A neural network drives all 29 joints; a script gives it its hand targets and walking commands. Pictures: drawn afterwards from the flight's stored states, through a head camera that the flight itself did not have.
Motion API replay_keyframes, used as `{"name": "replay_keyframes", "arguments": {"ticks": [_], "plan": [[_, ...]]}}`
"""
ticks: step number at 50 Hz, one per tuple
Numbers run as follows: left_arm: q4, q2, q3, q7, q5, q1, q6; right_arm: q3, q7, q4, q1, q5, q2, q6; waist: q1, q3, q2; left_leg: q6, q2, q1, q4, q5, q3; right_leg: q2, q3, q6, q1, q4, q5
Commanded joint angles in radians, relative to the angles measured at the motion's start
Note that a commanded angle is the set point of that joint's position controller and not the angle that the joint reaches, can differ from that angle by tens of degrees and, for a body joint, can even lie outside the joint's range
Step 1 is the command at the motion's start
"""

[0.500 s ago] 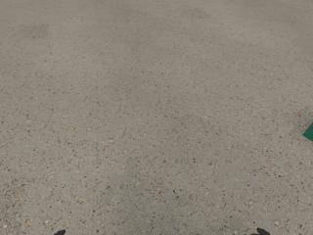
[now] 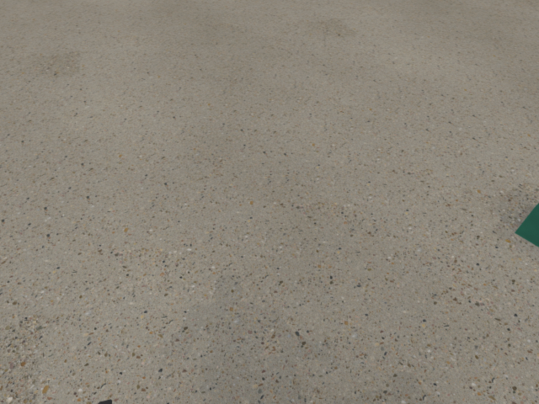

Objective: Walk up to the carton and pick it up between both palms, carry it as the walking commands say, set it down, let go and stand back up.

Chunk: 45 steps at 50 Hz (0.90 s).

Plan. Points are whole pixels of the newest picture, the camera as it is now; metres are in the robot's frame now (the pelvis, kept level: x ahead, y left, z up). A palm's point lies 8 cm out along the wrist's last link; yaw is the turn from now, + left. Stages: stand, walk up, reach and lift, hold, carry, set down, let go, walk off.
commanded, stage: stand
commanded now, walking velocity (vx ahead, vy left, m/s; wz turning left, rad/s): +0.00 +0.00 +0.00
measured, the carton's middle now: out of the picture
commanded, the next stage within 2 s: walk up in 0.76 s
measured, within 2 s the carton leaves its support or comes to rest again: neither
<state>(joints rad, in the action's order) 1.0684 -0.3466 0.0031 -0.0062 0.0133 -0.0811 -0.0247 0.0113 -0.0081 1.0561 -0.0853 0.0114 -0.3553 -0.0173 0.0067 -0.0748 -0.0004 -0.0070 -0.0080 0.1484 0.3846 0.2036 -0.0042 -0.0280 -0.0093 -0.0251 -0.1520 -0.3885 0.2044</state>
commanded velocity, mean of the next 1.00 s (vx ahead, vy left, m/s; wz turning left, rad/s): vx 0.00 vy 0.00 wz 0.00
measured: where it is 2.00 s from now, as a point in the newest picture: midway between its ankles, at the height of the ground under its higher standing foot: (335, 381)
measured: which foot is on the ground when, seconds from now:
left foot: down 0.00-1.00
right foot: down 0.00-0.98, up 1.00-1.00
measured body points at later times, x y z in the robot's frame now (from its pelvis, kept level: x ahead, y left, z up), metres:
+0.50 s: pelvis +0.00 -0.01 +0.00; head +0.02 -0.02 +0.45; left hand +0.09 +0.29 -0.13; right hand +0.09 -0.33 -0.13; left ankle +0.00 +0.12 -0.74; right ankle +0.00 -0.14 -0.74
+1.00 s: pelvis +0.01 -0.01 +0.00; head +0.04 -0.01 +0.45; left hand +0.11 +0.29 -0.13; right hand +0.10 -0.33 -0.12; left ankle +0.00 +0.12 -0.75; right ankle +0.00 -0.14 -0.74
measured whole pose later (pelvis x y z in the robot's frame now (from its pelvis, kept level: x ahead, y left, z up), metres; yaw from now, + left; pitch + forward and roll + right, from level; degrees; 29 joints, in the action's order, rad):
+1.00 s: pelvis +0.01 -0.01 +0.00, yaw -3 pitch +0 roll +1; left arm 1.03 -0.37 -0.06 0.06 0.04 -0.13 0.02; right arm 0.05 -0.01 1.03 -0.11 0.02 -0.36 -0.04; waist -0.02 -0.05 0.02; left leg 0.00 0.01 0.16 0.38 0.23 -0.05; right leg 0.00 -0.06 0.01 -0.24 -0.50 0.27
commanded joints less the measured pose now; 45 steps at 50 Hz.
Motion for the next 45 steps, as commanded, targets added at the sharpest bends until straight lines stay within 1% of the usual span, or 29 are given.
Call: {"name": "replay_keyframes", "arguments": {"ticks": [1, 2, 5, 7, 8, 11, 12, 13, 15, 16, 17, 18, 19, 21, 22, 25, 26, 28, 29, 30, 33, 35, 36, 38, 39, 40, 43, 44, 45], "plan": [[-0.044, -0.200, -0.039, -0.009, -0.011, 0.020, -0.017, 0.037, 0.012, -0.032, 0.013, 0.002, -0.203, -0.015, -0.004, 0.133, -0.015, -0.028, 0.126, -0.017, -0.089, -0.131, 0.106, -0.098, -0.086, 0.052, 0.066, 0.057, -0.123], [-0.036, -0.197, -0.037, -0.011, -0.002, -0.004, -0.022, 0.047, 0.006, -0.032, 0.013, 0.005, -0.214, -0.007, -0.016, 0.070, -0.035, -0.032, 0.124, -0.009, -0.083, -0.136, 0.106, -0.083, -0.073, 0.038, 0.019, 0.052, -0.116], [-0.051, -0.175, -0.036, -0.011, 0.010, 0.038, -0.014, 0.035, 0.016, -0.046, 0.041, -0.007, -0.173, -0.018, -0.006, 0.117, 0.083, -0.023, 0.133, -0.046, -0.095, -0.150, 0.113, -0.089, -0.059, 0.053, 0.033, 0.043, -0.143], [-0.042, -0.165, -0.034, -0.009, -0.004, 0.031, -0.016, 0.038, 0.011, -0.047, 0.044, -0.005, -0.195, -0.017, -0.008, 0.116, -0.042, -0.021, 0.119, -0.029, -0.065, -0.135, 0.093, -0.093, -0.085, 0.044, 0.053, 0.074, -0.181], [-0.039, -0.184, -0.035, -0.010, -0.007, 0.002, -0.022, 0.036, 0.008, -0.020, 0.010, 0.002, -0.171, -0.016, -0.008, 0.112, 0.058, -0.019, 0.115, -0.041, -0.080, -0.099, 0.106, -0.092, -0.096, 0.049, 0.031, 0.080, -0.153], [-0.043, -0.221, -0.047, -0.001, 0.009, 0.033, -0.016, 0.040, 0.015, -0.020, 0.033, 0.008, -0.206, -0.008, -0.001, 0.078, -0.028, -0.024, 0.130, -0.019, -0.063, -0.124, 0.095, -0.092, -0.088, 0.048, 0.020, 0.075, -0.153], [-0.038, -0.217, -0.050, -0.001, -0.005, 0.032, -0.014, 0.035, 0.010, -0.037, 0.030, 0.001, -0.153, -0.015, 0.016, 0.130, 0.068, -0.011, 0.131, -0.059, -0.088, -0.126, 0.111, -0.073, -0.064, 0.038, 0.026, 0.077, -0.135], [-0.045, -0.189, -0.044, -0.002, -0.003, 0.037, -0.011, 0.048, 0.017, -0.024, 0.021, 0.006, -0.236, -0.007, -0.004, 0.098, -0.053, -0.015, 0.121, -0.031, -0.080, -0.095, 0.092, -0.078, -0.086, 0.038, 0.012, 0.089, -0.102], [-0.040, -0.162, -0.027, 0.002, 0.003, 0.024, -0.023, 0.053, 0.019, -0.013, 0.038, -0.001, -0.225, -0.011, -0.002, 0.104, 0.055, -0.025, 0.141, -0.052, -0.061, -0.081, 0.104, -0.093, -0.088, 0.055, -0.024, 0.098, -0.117], [-0.026, -0.213, -0.043, -0.005, 0.002, 0.044, -0.028, 0.036, 0.014, -0.034, 0.010, 0.002, -0.169, -0.001, 0.028, 0.170, 0.026, -0.021, 0.135, -0.062, -0.077, -0.113, 0.101, -0.089, -0.072, 0.054, 0.036, 0.066, -0.096], [-0.027, -0.180, -0.035, -0.014, -0.001, 0.028, -0.031, 0.039, 0.004, -0.034, 0.070, -0.004, -0.176, -0.004, -0.025, 0.127, -0.006, -0.021, 0.127, -0.016, -0.069, -0.137, 0.117, -0.088, -0.077, 0.050, 0.032, 0.079, -0.138], [-0.010, -0.201, -0.042, -0.015, 0.004, 0.006, -0.026, 0.055, 0.003, -0.027, 0.030, 0.000, -0.198, -0.009, 0.013, 0.131, -0.018, -0.030, 0.122, -0.027, -0.072, -0.086, 0.107, -0.103, -0.093, 0.059, 0.058, 0.081, -0.159], [-0.030, -0.213, -0.043, -0.015, 0.003, 0.045, -0.020, 0.046, 0.009, -0.018, 0.029, 0.008, -0.198, -0.003, 0.003, 0.078, 0.029, -0.011, 0.117, -0.024, -0.082, -0.122, 0.094, -0.089, -0.080, 0.051, 0.015, 0.082, -0.107], [-0.021, -0.194, -0.039, -0.010, -0.008, 0.019, -0.018, 0.046, 0.007, -0.022, 0.021, 0.005, -0.200, -0.012, -0.008, 0.079, -0.024, -0.016, 0.124, -0.028, -0.081, -0.100, 0.103, -0.100, -0.094, 0.053, 0.028, 0.102, -0.150], [-0.030, -0.228, -0.052, -0.014, 0.003, 0.040, -0.016, 0.047, 0.014, -0.007, -0.016, 0.000, -0.200, -0.008, 0.001, 0.081, 0.056, -0.026, 0.127, -0.022, -0.091, -0.092, 0.107, -0.101, -0.113, 0.068, 0.039, 0.087, -0.140], [-0.028, -0.210, -0.058, -0.008, -0.005, 0.020, -0.014, 0.045, 0.010, -0.022, 0.020, -0.001, -0.174, -0.014, -0.011, 0.119, 0.012, -0.024, 0.130, -0.045, -0.099, -0.095, 0.106, -0.082, -0.096, 0.057, 0.049, 0.095, -0.089], [-0.030, -0.180, -0.046, 0.000, -0.002, 0.004, -0.013, 0.051, 0.013, -0.023, 0.040, -0.007, -0.235, -0.009, -0.012, 0.132, -0.071, -0.018, 0.133, -0.047, -0.067, -0.101, 0.100, -0.101, -0.107, 0.061, 0.023, 0.111, -0.108], [-0.041, -0.220, -0.061, -0.001, 0.001, 0.054, -0.025, 0.049, 0.011, -0.015, 0.013, 0.000, -0.208, -0.008, -0.004, 0.095, 0.077, -0.015, 0.127, -0.034, -0.079, -0.083, 0.096, -0.079, -0.105, 0.046, 0.006, 0.125, -0.058], [-0.028, -0.227, -0.064, -0.001, -0.004, 0.048, -0.022, 0.060, 0.012, 0.001, 0.005, 0.005, -0.229, -0.003, 0.006, 0.083, 0.062, -0.014, 0.122, -0.055, -0.084, -0.119, 0.096, -0.083, -0.094, 0.045, -0.005, 0.104, -0.077], [-0.026, -0.196, -0.051, -0.003, -0.009, 0.006, -0.011, 0.052, 0.010, -0.021, 0.044, 0.001, -0.223, -0.001, -0.007, 0.122, -0.061, -0.019, 0.131, -0.068, -0.044, -0.131, 0.078, -0.097, -0.115, 0.060, 0.025, 0.124, -0.180], [-0.024, -0.217, -0.059, -0.009, 0.003, 0.028, -0.021, 0.036, 0.023, -0.007, 0.006, -0.005, -0.201, -0.005, -0.007, 0.086, 0.021, -0.013, 0.136, -0.026, -0.101, -0.173, 0.101, -0.087, -0.089, 0.047, 0.042, 0.089, -0.203], [-0.008, -0.182, -0.050, -0.002, -0.016, -0.008, -0.023, 0.035, 0.021, 0.002, 0.015, 0.002, -0.211, -0.010, -0.036, 0.144, 0.024, -0.024, 0.149, -0.078, -0.098, -0.169, 0.114, -0.081, -0.083, 0.042, 0.045, 0.090, -0.124], [-0.014, -0.189, -0.049, -0.005, 0.002, 0.018, -0.018, 0.040, 0.020, -0.022, 0.003, -0.002, -0.218, -0.013, -0.009, 0.110, -0.025, -0.013, 0.126, -0.050, -0.084, -0.150, 0.097, -0.080, -0.092, 0.048, 0.034, 0.089, -0.126], [-0.020, -0.209, -0.051, -0.007, 0.001, 0.080, -0.004, 0.039, 0.014, -0.018, 0.055, 0.007, -0.196, -0.011, 0.004, 0.089, 0.033, -0.011, 0.137, -0.021, -0.100, -0.080, 0.109, -0.079, -0.079, 0.049, 0.021, 0.096, -0.136], [-0.013, -0.220, -0.054, -0.009, -0.008, 0.032, -0.002, 0.047, 0.013, -0.012, 0.034, -0.002, -0.227, -0.011, -0.012, 0.077, -0.068, -0.016, 0.128, -0.006, -0.107, -0.092, 0.096, -0.087, -0.086, 0.047, 0.048, 0.098, -0.108], [-0.006, -0.215, -0.059, -0.006, 0.008, 0.048, 0.000, 0.054, 0.012, -0.011, 0.049, 0.002, -0.219, -0.010, 0.003, 0.109, 0.031, -0.009, 0.121, -0.043, -0.103, -0.081, 0.108, -0.076, -0.083, 0.053, 0.033, 0.111, -0.070], [-0.012, -0.200, -0.047, -0.004, -0.002, 0.024, -0.011, 0.049, 0.021, -0.004, 0.025, 0.000, -0.227, -0.009, -0.020, 0.098, 0.017, -0.028, 0.128, -0.024, -0.102, -0.133, 0.120, -0.100, -0.094, 0.056, 0.044, 0.105, -0.120], [-0.002, -0.200, -0.041, -0.007, 0.007, 0.018, -0.013, 0.048, 0.019, -0.009, 0.027, -0.007, -0.213, -0.010, 0.000, 0.093, -0.027, -0.025, 0.135, -0.072, -0.106, -0.108, 0.112, -0.098, -0.114, 0.056, -0.003, 0.112, -0.101], [-0.013, -0.225, -0.049, -0.010, -0.010, 0.059, -0.015, 0.035, 0.008, -0.011, 0.025, -0.002, -0.163, -0.005, 0.006, 0.118, 0.012, -0.017, 0.138, -0.045, -0.108, -0.113, 0.101, -0.099, -0.108, 0.047, 0.032, 0.102, -0.116]]}}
